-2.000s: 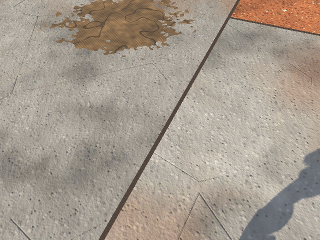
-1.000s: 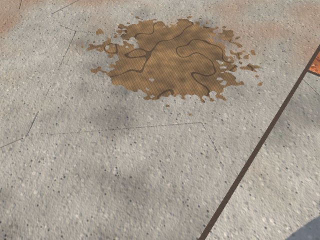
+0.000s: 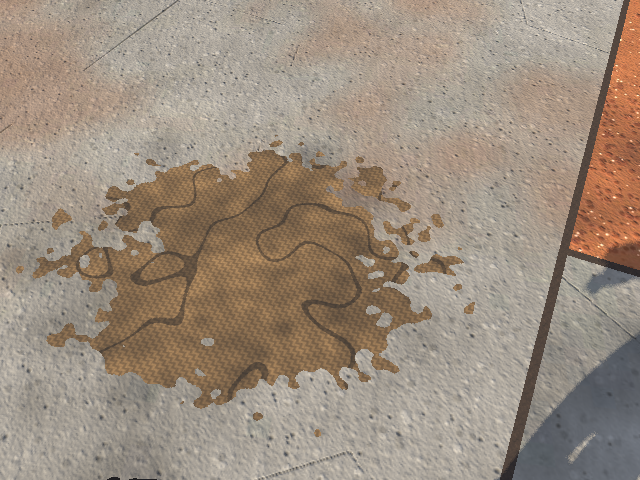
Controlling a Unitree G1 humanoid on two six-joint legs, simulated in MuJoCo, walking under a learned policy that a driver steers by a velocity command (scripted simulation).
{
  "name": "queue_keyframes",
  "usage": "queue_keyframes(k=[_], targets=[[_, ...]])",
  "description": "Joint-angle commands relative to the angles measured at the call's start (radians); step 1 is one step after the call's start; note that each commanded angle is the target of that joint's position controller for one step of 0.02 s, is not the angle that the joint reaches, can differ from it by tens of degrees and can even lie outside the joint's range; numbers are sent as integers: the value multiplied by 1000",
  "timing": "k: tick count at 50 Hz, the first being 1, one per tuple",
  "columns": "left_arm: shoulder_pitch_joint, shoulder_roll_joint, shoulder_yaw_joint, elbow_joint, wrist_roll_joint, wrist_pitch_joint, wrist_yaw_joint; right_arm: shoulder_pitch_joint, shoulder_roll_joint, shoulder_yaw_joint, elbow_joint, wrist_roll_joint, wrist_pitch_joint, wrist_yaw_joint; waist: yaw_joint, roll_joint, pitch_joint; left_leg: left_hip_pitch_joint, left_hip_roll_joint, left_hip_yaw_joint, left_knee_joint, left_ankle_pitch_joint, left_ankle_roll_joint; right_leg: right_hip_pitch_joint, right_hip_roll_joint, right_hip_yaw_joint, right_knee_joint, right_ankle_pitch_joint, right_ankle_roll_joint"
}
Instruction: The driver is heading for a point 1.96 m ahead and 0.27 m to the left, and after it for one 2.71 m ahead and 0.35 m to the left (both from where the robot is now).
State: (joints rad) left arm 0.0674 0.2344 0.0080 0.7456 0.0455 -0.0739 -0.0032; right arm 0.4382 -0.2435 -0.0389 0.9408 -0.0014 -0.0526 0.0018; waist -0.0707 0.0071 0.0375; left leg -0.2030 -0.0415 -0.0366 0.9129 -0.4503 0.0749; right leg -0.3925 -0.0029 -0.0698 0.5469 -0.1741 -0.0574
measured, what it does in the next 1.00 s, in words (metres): walks ahead: left foot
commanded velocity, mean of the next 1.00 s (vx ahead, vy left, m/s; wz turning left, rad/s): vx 0.50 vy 0.00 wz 0.19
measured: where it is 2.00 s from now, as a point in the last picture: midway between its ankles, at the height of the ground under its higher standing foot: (255, 245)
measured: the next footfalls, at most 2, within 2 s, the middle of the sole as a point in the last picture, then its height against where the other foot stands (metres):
left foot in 0.46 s outside the picture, level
right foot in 1.02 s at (281, 386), level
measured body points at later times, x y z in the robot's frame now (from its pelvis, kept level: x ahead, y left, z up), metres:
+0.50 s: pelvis +0.25 +0.06 -0.02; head +0.28 +0.07 +0.43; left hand +0.15 +0.30 -0.16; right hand +0.51 -0.12 -0.11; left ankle +0.32 +0.13 -0.73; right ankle +0.09 -0.10 -0.68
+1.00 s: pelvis +0.51 +0.12 -0.01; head +0.54 +0.13 +0.44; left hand +0.62 +0.38 -0.13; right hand +0.52 -0.13 -0.15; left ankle +0.32 +0.13 -0.73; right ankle +0.65 +0.08 -0.72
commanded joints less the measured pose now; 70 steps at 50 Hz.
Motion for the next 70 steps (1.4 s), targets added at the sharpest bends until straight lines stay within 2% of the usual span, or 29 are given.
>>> queue_keyframes(k=[1, 3, 6, 12, 17, 20, 22, 23, 24, 25, 26, 27, 28, 30, 32, 34, 38, 45, 48, 50, 51, 52, 53, 54, 56, 58, 60, 63, 70], targets=[[187, 114, 45, 11, -13, 0, 6, -29, -96, -29, -77, -6, 1, 6, 98, -74, -50, -411, 94, -32, 242, 100, 13, 368, -332, 396, -337, -109, -110], [181, 90, 39, 28, -19, -14, 12, -31, -78, -32, -74, -26, 25, 21, 66, -113, -16, -367, 119, -16, 217, 141, -8, 281, -274, 244, -372, 18, -79], [217, 101, 48, 55, -30, -37, 12, -92, -55, -33, -101, -29, 45, 39, 52, -93, -11, -413, 128, -2, 215, 217, -25, 282, -266, 135, -400, 156, -88], [277, 101, 54, 101, -25, -37, 12, -300, -32, -18, -180, -29, 45, 63, 78, -81, 39, -482, 134, 48, -22, 415, -42, 311, -234, -46, -408, 269, -86], [341, 144, 66, 138, -25, -25, 21, -440, -39, -8, -241, -37, 43, 77, 111, -77, 65, -416, 107, 137, -231, 397, 9, 408, -271, -126, -370, 381, -69], [348, 178, 74, 152, -22, -5, 29, -411, -60, -18, -245, -42, 45, 68, 84, -99, 24, -313, 32, 191, -279, 252, 65, 490, -281, -177, -209, 752, -51], [343, 206, 81, 152, -22, 16, 30, -234, -95, -41, -197, -44, 35, 53, 7, -94, -87, -101, -46, 199, -340, 186, 117, 472, -274, -198, 92, 872, -41], [330, 201, 78, 136, -22, 21, 28, -64, -144, -65, -142, -55, 27, 37, -71, -32, -183, 148, -23, 118, -411, 194, 157, 319, -251, -210, 357, 677, -9], [374, 77, 49, 77, -34, 15, 13, -30, -260, -94, -141, -59, 27, 21, -29, 178, -282, 464, 287, -334, -451, 106, 261, -79, -137, -200, 698, -63, 43], [306, 127, 60, 30, -31, 5, 4, -16, -297, -100, -167, -25, 37, 16, -42, 162, -356, 530, 423, -743, -622, 180, 348, -279, 14, -4, 886, -385, 70], [205, 139, 62, 17, -30, 0, 0, -46, -258, -91, -143, -15, 43, 6, -40, 42, -209, 448, 385, -541, -635, 261, 304, -368, -59, 74, 871, -262, 56], [222, 115, 51, 32, -43, -11, -1, -100, -193, -73, -136, -11, 37, 0, 3, 18, -106, 298, 354, -396, -642, 381, 262, -326, -98, 67, 787, -177, 46], [251, 105, 50, 62, -38, -8, -1, -150, -142, -57, -136, -15, 26, -1, 51, -19, -58, 190, 297, -287, -659, 487, 204, -248, -128, 72, 696, -145, 41], [326, 93, 49, 106, -12, 29, -9, -190, -94, -36, -128, -12, -1, 0, 102, 15, -52, 71, 240, -151, -699, 596, 155, -113, -140, 79, 623, -119, 45], [325, 86, 53, 115, -17, 50, -21, -155, -108, -38, -101, -10, -24, 5, 109, 19, -44, 63, 222, -93, -729, 651, 137, -116, -127, 78, 596, -82, 43], [259, 80, 55, 104, -25, 57, -28, -122, -123, -41, -83, -13, -34, 5, 90, 30, -5, 80, 215, -42, -765, 623, 106, -192, -119, 95, 550, -9, 39], [138, 80, 60, 78, -30, 55, -29, -78, -106, -31, -60, -14, -42, 0, 53, 46, 45, 152, 209, 36, -798, 612, 56, -309, -76, 123, 410, 122, 33], [-32, 38, 32, 16, -16, 44, -45, -3, -91, -12, -1, -18, -45, -29, 13, 44, 84, 307, 243, 159, -761, 862, 36, -286, -34, -20, 115, 175, -6], [30, 56, 38, 20, -16, 45, -40, -15, -133, -16, 11, -23, -38, -44, 60, 84, 24, 374, 265, 203, -591, 1291, 14, -154, 45, -88, 69, 43, -68], [200, 97, 58, 65, -13, 42, -32, -46, -166, -25, 3, -30, -24, -50, 138, 105, -70, 353, 281, 218, -329, 1411, 15, 27, 95, -89, 45, -49, -121], [338, 129, 76, 106, -4, 34, -26, -74, -177, -27, -11, -25, -19, -46, 211, 79, -138, 252, 263, 233, -106, 1260, 14, 217, 99, -45, -45, -30, -159], [458, 218, 107, 125, 5, 35, -12, -92, -150, -19, -49, -19, -26, -37, 262, -39, -227, 35, 195, 253, 236, 824, 0, 441, -96, 212, -89, -87, -238], [379, 292, 127, 104, -12, 46, -9, -62, -75, -11, -111, -6, -37, -13, 155, -272, -275, -414, -54, 145, 574, -75, -49, 685, -338, 787, -200, 19, -409], [351, 264, 125, 107, -47, 50, -12, -143, -122, -13, -121, -27, -47, -8, 177, -67, -224, -520, 26, -35, 585, 1, -31, 643, -318, 731, -242, 11, -396], [263, 160, 97, 104, -39, 50, -6, -176, -118, -11, -140, -11, -64, -2, 101, 55, -28, -486, 106, -20, 414, 126, -39, 382, -257, 527, -301, 123, -307], [215, 129, 83, 98, -45, 35, 3, -153, -98, -5, -139, -42, -27, 1, 47, 35, -6, -383, 138, -15, 300, 140, -76, 248, -165, 396, -326, 235, -256], [238, 155, 87, 104, -49, 16, 1, -156, -85, -3, -151, -51, 4, 6, 38, 4, -15, -361, 139, 12, 227, 151, -105, 207, -125, 345, -333, 331, -250], [286, 185, 95, 108, -49, 11, 0, -264, -83, 0, -200, -48, 16, 11, 66, -27, 4, -413, 143, 40, 77, 257, -136, 200, -88, 324, -350, 347, -222], [412, 167, 87, 131, -41, 16, 8, -477, -73, 16, -270, -34, 5, 24, 169, -69, -1, -455, 104, 63, -237, 459, -112, 388, -89, 325, -305, 445, -151]])
Keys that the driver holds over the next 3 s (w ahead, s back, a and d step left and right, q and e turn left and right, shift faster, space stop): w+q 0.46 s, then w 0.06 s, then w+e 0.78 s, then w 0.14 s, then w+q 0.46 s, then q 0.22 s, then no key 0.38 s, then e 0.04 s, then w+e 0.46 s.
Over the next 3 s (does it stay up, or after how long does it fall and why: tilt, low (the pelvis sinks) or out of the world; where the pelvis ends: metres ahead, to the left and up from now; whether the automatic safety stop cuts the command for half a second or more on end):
stays up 1.23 0.13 0.01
